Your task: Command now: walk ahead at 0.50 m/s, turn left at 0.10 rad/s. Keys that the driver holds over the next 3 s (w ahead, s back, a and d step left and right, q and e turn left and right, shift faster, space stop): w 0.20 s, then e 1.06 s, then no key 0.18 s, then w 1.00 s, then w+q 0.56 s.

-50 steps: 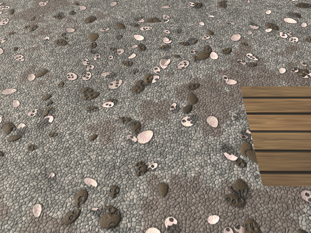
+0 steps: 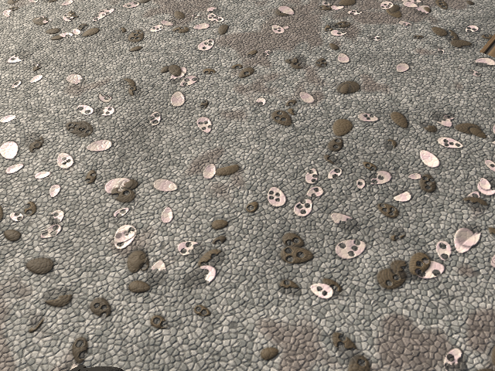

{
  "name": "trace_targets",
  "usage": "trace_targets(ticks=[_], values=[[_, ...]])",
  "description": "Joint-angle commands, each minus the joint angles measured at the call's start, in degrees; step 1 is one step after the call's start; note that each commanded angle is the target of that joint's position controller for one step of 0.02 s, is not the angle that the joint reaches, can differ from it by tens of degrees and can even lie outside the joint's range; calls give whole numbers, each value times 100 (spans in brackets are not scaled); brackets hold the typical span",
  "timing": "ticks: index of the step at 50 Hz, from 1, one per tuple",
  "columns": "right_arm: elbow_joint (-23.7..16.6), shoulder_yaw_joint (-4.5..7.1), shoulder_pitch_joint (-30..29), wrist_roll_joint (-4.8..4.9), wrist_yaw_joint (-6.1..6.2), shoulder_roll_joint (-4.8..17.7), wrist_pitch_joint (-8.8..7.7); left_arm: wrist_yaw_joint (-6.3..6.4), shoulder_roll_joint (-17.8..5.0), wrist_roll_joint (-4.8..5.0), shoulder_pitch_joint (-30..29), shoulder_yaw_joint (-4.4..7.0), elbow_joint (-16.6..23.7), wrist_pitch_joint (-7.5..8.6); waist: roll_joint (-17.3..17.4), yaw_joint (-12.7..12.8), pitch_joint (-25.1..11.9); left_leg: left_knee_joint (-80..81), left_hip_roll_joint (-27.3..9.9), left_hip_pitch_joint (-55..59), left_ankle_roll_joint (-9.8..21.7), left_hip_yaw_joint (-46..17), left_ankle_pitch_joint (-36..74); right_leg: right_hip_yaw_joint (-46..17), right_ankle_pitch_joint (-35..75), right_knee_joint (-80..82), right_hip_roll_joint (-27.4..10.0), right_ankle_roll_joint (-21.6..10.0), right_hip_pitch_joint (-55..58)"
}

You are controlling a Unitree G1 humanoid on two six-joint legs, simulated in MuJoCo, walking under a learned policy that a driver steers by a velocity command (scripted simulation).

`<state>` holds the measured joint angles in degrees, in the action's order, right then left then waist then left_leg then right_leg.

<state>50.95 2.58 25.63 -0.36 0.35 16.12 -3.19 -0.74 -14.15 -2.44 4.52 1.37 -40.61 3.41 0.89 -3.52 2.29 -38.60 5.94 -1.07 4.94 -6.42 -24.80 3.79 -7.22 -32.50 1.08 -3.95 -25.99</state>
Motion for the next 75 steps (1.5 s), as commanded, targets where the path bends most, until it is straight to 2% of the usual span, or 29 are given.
trace_targets(ticks=[1, 2, 4, 7, 11, 15, 21, 22, 23, 24, 25, 26, 28, 36, 43, 44, 45, 46, 47, 49, 51, 60, 67, 68, 69, 70, 71, 73, 75], values=[[-428, 124, 203, -83, 27, 720, -86, 34, -1178, 133, 1763, 413, -218, -48, -728, 663, -1172, -3704, -149, -3324, -6, -111, -111, -4172, -1152, 1636, -2354, -1253, 3551], [-482, 100, -212, -109, -25, 633, -91, 9, -828, 172, 1332, 325, -171, -34, -270, 577, -556, -3509, -392, -3330, -9, -73, 306, -3287, -1022, 1728, -2125, -1159, 2805], [-558, 63, -485, -156, -106, 458, -23, 14, -534, 138, 1120, 219, -310, 31, -280, 328, -56, -2840, -766, -3047, -41, 103, 637, -2173, -253, 2072, -1528, -779, 1930], [-449, 11, -344, -214, -182, 325, 104, -6, -605, 188, 1360, 236, -546, 172, -517, 211, -137, -2546, -856, -2868, -205, 336, 808, -1628, 736, 2265, -1359, -855, 1735], [-727, -50, -1277, -213, -221, 204, 120, -18, -624, 233, 1694, 225, -819, 204, -492, 311, 150, -1595, -1084, -3489, -416, 673, 1527, -1102, 1672, 2484, -1142, -835, 1894], [-821, -175, -1864, -135, -171, -39, 64, 2, -657, 235, 1939, 206, -1048, 157, -517, 456, -15, -158, -701, -2681, -573, 979, 2205, -591, 3974, 1841, -799, -583, 1833], [-581, -46, -1285, -119, 65, 412, -67, 114, -846, 250, 1676, 298, -1000, -15, -590, 164, -364, 1258, -457, -1486, -282, 630, 2445, -1250, 3489, 351, -783, -249, 2188], [-464, 16, -817, -201, 118, 630, -161, 111, -771, 314, 1621, 290, -915, -2, -228, -16, -668, 1542, -881, -561, -152, 391, 3631, -1151, 2707, -492, -499, -101, 1769], [-518, 109, -307, -302, 163, 1102, -196, 133, -409, 388, 1859, 212, -648, 16, 720, 1, -1492, 1038, -2489, 850, 235, -820, 6444, -818, -95, -1990, -9, 66, 794], [-613, 176, -468, -53, 118, 1153, -45, 221, -306, 462, 2609, 218, -741, -125, 1525, 170, -2403, 991, -3450, 1402, 1079, -1794, 7442, -496, -3250, -3328, 579, 96, 113], [-747, 105, -691, 41, 89, 753, 58, 254, -695, 267, 2538, 325, -947, -270, 602, 220, -2038, 1280, -3174, 751, 1111, -1501, 6317, -687, -3086, -3774, 282, 112, -61], [-827, 15, -1124, 15, 121, 434, 93, 207, -660, 178, 2152, 356, -902, -346, 361, 313, -1320, 1593, -2819, 68, 973, -1032, 5115, -679, -2677, -3822, 102, 180, -205], [-859, -54, -1574, -48, 230, 243, 151, 111, -547, 90, 1743, 374, -766, -493, 590, 495, -513, 2167, -2331, -1003, 722, -311, 3775, -620, -2099, -3496, -174, 369, -147], [-805, 75, -1645, -142, 204, 485, 195, -68, -390, 101, 1198, 312, -385, -810, 713, 487, -541, 2472, -2248, -1516, 757, 605, 1898, -256, -1459, -2172, -280, 465, 294], [-741, 260, -1534, -103, 111, 863, 398, -147, -502, 161, 1193, 309, -133, -718, 495, 534, -596, 1709, -2402, -1716, 243, 1011, 1271, 125, -1219, 31, -50, 61, 1585], [-663, 274, -1324, -122, 84, 767, 449, -116, -648, 137, 1360, 345, -182, -656, -45, 574, -454, 1055, -2178, -2042, -148, 1306, 902, -410, -957, 880, -207, -53, 1869], [-745, 194, -1046, -150, 28, 322, 513, -34, -1185, 85, 1322, 436, -65, -592, -1639, 425, -283, -563, -1416, -3027, -653, 1914, -545, -2474, -641, 1853, -1666, -370, 2076], [-1070, 169, -1631, -144, 138, 358, 602, 22, -1837, 69, 1373, 618, 28, -597, -1764, 685, 174, -1344, -650, -3620, -777, 1188, -1153, -3549, 159, 2064, -2440, -1138, 1188], [-1095, 181, -1866, -105, 147, 442, 649, 84, -1526, 71, 1408, 577, -67, -596, -1058, 619, 231, -1915, -827, -3437, -756, 674, -675, -2978, 383, 1917, -2067, -1176, 1099], [-908, 208, -1541, -37, 100, 453, 574, 113, -1154, 124, 685, 465, 65, -596, -828, 222, 104, -1974, -802, -3326, -672, 509, 234, -2132, 383, 1733, -1287, -812, 1226], [-760, 261, -1287, -162, 51, 561, 528, 104, -949, 194, 559, 414, 171, -556, -786, 220, -346, -2292, -703, -3227, -678, 560, 473, -1900, 1408, 1486, -1066, -816, 1682], [-1097, 176, -1759, -49, 110, 421, 564, 94, -1170, 159, 1202, 522, 89, -542, -780, 600, -437, -1006, -544, -3042, -727, 376, 133, -2723, 1167, 1258, -1132, -1044, 2170], [-1080, 109, -1185, 41, 188, 379, 445, 38, -1134, 167, 675, 511, 130, -598, -801, 269, -620, 882, -280, -1254, -438, 505, 548, -3029, 1560, 889, -810, -603, 1443], [-1032, 101, -1004, 1, 219, 367, 403, 62, -1058, 218, 582, 477, 130, -603, -682, 135, -596, 1752, -379, -697, -372, 463, 1141, -2945, 1037, 735, -613, -349, 1115], [-1083, 150, -1078, -92, 266, 696, 363, 81, -791, 238, 729, 396, 152, -582, 27, 263, -570, 2394, -1242, -338, -184, -418, 966, -2546, -99, 208, -212, -13, 638], [-1288, 205, -1521, -115, 249, 1173, 362, 108, -517, 260, 983, 321, 194, -560, 1140, 472, -464, 2814, -2518, -233, 320, -1973, 1497, -1479, -1862, -647, 825, 250, -160], [-1204, 224, -1398, -140, 190, 1125, 375, 144, -983, 94, 920, 441, 105, -590, 998, 338, -408, 2541, -2819, -997, 908, -2062, 2166, -1255, -2599, -1726, 698, 308, 170], [-1194, 73, -1727, -76, 106, 564, 344, 95, -944, 96, 1077, 450, -121, -615, 475, 568, -188, 2594, -2127, -1218, 742, -1214, 1488, -1356, -1931, -2386, 525, 341, 287], [-1080, 87, -1566, -106, 100, 589, 329, -19, -883, 17, 1114, 415, -212, -601, 988, 447, -85, 2864, -1692, -690, 507, -1005, 82, -1191, -1535, -2423, 510, 393, -215]])
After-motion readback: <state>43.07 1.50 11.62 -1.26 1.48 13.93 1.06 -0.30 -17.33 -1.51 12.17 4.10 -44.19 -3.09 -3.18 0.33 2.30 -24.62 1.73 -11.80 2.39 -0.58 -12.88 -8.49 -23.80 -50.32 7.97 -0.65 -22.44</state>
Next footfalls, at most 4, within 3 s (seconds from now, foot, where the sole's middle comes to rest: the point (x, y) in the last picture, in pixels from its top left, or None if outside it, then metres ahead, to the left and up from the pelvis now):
0.44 left None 0.38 0.08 -0.76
0.88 right None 0.24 -0.10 -0.76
1.38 left None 0.33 0.06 -0.76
1.80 right None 0.24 -0.13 -0.76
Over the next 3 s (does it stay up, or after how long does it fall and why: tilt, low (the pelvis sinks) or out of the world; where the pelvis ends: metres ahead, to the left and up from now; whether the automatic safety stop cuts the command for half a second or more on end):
stays up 0.75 -0.41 0.02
